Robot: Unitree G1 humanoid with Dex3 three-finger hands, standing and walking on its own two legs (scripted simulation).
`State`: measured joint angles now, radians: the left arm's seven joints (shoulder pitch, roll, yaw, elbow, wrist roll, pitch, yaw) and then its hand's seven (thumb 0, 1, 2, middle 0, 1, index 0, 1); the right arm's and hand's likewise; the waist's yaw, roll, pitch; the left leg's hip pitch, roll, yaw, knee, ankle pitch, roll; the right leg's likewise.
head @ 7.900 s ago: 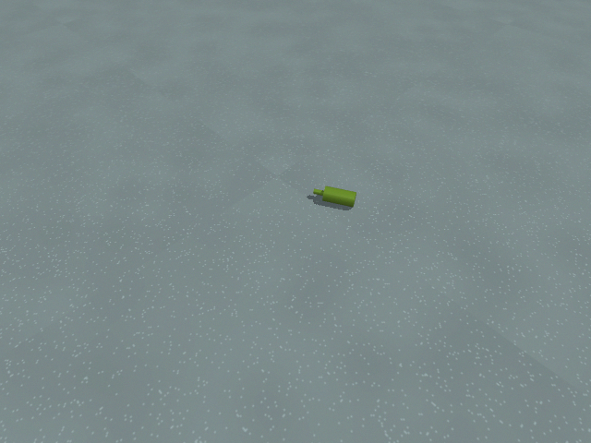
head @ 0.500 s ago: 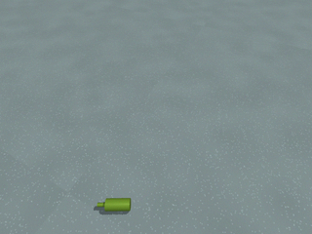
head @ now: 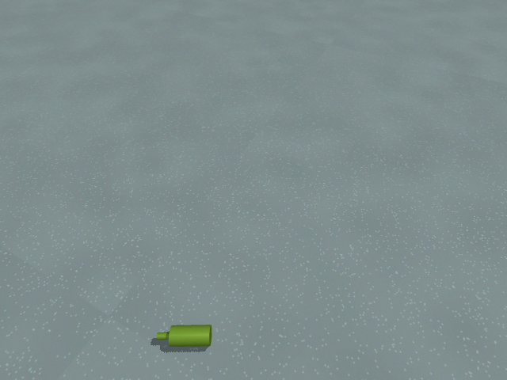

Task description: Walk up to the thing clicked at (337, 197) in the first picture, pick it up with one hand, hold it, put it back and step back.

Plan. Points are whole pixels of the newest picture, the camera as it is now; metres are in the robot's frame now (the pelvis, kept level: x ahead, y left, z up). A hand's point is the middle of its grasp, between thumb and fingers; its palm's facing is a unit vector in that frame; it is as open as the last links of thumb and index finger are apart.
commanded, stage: stand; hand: left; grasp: from above
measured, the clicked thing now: (184, 335) +0.39 +0.27 -0.75
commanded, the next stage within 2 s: rise first in 0.14 s
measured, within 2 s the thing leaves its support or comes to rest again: neither
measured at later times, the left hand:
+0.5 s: hand out of the picture +0.15 +0.25 -0.17, palm faces -0.05 -0.94 -0.34, open 9.1 cm
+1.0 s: hand out of the picture +0.11 +0.26 -0.24, palm faces -0.18 -0.86 -0.48, open 14.0 cm
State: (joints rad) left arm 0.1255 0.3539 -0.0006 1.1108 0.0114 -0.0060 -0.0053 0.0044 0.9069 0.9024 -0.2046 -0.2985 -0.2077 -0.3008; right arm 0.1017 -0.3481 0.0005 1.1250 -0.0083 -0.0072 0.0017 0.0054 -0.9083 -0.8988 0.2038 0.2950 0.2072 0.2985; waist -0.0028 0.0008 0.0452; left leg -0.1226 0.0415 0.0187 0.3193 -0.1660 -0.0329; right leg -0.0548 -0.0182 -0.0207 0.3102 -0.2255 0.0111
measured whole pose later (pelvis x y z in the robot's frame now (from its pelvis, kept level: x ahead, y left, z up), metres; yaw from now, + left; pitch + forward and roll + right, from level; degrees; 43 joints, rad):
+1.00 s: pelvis -0.03 +0.01 -0.10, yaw +0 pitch +18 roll -2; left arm 0.22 0.30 0.13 0.53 0.29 0.15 0.02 0.00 -0.54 1.02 -0.08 -1.07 -0.07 -1.09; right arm 0.18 -0.23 -0.04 0.58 0.01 -0.11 -0.02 0.01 -0.90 -0.90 0.20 0.29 0.21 0.30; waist -0.02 0.01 -0.12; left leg -0.97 0.05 -0.02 1.16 -0.50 -0.02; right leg -0.88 -0.02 -0.02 1.14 -0.56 0.02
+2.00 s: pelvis -0.12 +0.02 -0.40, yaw -7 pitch +32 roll -6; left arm -0.60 0.64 0.12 1.09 1.08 -0.26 0.24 0.00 -0.57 1.07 -0.09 -1.00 -0.07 -1.02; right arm 0.13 -0.27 -0.04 0.76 -0.06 -0.05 0.07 0.01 -0.91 -0.90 0.20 0.30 0.21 0.30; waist -0.08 -0.01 -0.11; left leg -2.19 0.06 -0.13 2.21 -0.60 -0.02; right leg -2.06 0.03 -0.05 2.20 -0.70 0.03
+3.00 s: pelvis -0.11 +0.01 -0.46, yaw -9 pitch +32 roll -7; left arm -0.77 0.74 0.15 1.35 1.27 -0.30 0.42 0.00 -0.51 0.99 -0.08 -1.02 -0.10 -1.01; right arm 0.07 -0.25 0.01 0.80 -0.16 -0.04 0.12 0.00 -0.91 -0.90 0.20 0.29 0.21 0.30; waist -0.14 -0.04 -0.05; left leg -2.34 0.06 -0.18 2.41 -0.64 -0.03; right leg -2.20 0.06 -0.07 2.37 -0.73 0.04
